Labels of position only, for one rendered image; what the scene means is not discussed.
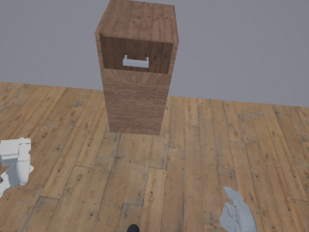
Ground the cabinet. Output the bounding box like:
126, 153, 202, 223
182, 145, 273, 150
95, 0, 179, 135

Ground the drawer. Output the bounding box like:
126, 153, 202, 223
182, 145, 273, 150
100, 36, 173, 74

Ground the handle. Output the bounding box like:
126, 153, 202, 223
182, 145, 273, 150
123, 55, 150, 68

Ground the robot left hand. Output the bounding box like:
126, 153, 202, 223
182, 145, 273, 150
0, 137, 34, 198

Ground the robot right hand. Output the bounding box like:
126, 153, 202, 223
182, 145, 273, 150
219, 186, 258, 232

